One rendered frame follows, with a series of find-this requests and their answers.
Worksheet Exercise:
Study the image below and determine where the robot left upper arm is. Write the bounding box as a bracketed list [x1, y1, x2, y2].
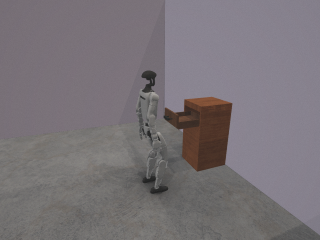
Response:
[136, 89, 143, 113]

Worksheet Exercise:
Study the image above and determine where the left robot hand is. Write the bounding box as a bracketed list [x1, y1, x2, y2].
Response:
[138, 126, 147, 140]

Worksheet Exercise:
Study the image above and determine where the robot torso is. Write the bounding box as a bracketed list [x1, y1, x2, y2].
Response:
[140, 90, 158, 137]

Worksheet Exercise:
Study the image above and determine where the robot right thigh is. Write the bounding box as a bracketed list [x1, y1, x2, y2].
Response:
[150, 132, 168, 166]

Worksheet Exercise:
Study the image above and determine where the cabinet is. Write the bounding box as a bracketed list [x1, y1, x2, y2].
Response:
[182, 97, 233, 172]

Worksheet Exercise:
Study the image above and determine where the robot right forearm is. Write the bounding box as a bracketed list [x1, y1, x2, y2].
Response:
[148, 115, 158, 141]

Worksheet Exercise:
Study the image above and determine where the robot left forearm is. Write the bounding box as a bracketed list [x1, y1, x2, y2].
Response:
[136, 110, 144, 127]

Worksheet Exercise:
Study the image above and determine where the handle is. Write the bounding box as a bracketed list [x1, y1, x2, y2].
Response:
[163, 115, 172, 121]

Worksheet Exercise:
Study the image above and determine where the right robot hand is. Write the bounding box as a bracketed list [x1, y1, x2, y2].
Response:
[152, 140, 162, 156]

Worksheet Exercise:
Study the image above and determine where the robot right upper arm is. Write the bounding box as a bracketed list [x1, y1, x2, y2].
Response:
[147, 92, 159, 120]

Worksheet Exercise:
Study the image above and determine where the drawer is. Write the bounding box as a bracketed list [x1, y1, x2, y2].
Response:
[164, 107, 200, 130]

